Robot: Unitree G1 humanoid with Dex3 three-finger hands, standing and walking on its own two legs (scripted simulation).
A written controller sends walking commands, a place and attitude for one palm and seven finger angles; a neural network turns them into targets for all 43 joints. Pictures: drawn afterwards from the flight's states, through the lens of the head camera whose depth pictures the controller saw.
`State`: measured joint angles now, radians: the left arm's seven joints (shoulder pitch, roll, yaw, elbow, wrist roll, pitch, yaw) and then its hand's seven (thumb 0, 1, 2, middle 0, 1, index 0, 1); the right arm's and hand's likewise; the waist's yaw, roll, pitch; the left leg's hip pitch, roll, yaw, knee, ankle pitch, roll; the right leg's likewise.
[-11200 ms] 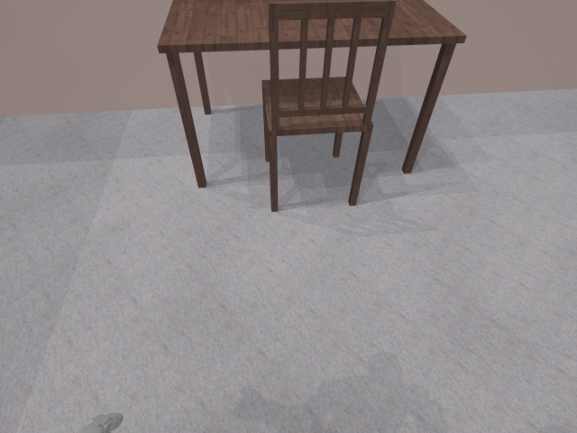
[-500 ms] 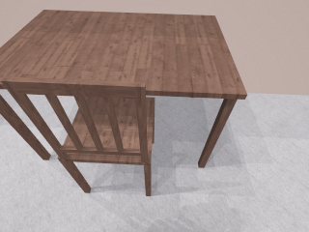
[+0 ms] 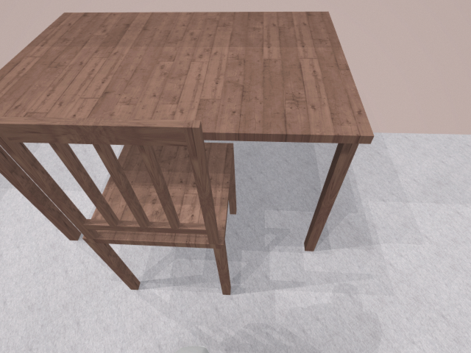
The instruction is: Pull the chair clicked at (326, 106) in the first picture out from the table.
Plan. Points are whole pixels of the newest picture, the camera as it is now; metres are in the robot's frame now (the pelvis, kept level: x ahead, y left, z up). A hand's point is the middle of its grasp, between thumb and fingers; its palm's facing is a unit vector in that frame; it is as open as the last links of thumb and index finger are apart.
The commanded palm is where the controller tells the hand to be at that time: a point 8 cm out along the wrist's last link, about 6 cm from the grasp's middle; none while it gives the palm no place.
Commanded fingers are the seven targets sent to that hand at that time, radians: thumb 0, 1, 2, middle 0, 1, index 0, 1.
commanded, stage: come to a stop and stand still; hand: left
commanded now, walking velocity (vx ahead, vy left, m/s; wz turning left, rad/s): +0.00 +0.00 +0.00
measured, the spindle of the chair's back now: (126, 190) +0.44 +0.31 -0.05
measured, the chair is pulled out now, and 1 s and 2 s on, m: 0.00 0.00 0.00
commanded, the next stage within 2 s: look again from close up in 0.96 s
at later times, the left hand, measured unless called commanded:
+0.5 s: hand out of the picture -0.03 +0.18 -0.16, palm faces +0.00 -0.98 -0.20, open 7.4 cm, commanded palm none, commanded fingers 0.00 0.90 0.90 -0.20 -0.30 -0.20 -0.30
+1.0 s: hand out of the picture -0.09 +0.18 -0.16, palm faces +0.05 -0.99 -0.16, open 7.4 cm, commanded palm none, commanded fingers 0.00 0.90 0.90 -0.20 -0.30 -0.20 -0.30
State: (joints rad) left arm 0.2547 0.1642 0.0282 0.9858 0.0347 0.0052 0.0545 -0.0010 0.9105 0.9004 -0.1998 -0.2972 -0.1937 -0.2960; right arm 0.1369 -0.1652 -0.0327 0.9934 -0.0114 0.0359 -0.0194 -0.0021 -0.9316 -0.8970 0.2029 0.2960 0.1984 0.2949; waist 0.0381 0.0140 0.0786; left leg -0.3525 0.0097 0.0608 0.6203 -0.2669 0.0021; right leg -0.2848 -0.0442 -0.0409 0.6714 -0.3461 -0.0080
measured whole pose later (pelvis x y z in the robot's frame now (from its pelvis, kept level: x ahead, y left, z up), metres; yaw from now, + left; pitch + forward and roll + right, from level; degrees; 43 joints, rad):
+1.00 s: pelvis -0.07 +0.02 +0.01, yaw +1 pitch -2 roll +0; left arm 0.35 0.13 -0.01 1.08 0.02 0.00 0.03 0.00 0.90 0.90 -0.20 -0.30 -0.19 -0.30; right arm 0.34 -0.15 -0.01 1.07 -0.02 0.00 -0.01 0.01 -0.91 -0.90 0.20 0.30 0.20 0.29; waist 0.00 -0.01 0.02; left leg -0.27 -0.03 0.05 0.50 -0.22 0.04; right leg -0.31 -0.03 -0.04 0.50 -0.19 0.00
